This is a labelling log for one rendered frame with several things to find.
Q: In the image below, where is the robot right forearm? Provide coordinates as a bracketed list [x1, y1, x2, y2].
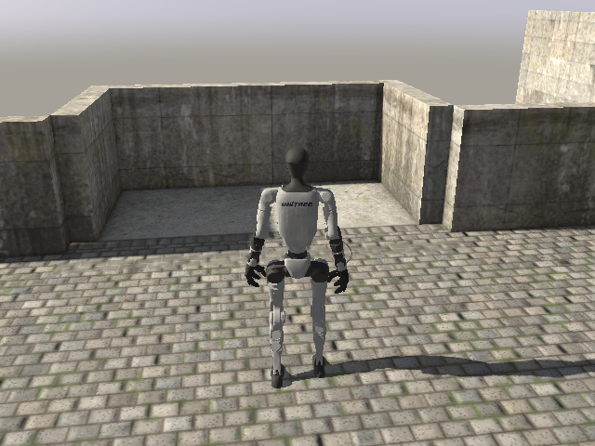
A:
[329, 226, 347, 271]

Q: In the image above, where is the left robot upper arm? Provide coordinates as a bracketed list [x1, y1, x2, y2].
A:
[255, 188, 278, 239]

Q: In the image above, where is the robot torso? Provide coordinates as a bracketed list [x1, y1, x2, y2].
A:
[275, 183, 319, 279]

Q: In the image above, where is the robot left hand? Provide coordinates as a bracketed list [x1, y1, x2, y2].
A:
[245, 264, 266, 287]

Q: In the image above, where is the robot right hand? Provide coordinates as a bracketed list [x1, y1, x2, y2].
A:
[327, 269, 349, 294]

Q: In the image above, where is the robot right shin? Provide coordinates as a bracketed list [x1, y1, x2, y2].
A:
[312, 305, 326, 365]

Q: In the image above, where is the right robot upper arm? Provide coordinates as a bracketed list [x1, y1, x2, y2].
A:
[317, 188, 339, 240]

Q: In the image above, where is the robot left forearm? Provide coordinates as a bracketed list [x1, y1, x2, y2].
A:
[247, 225, 265, 267]

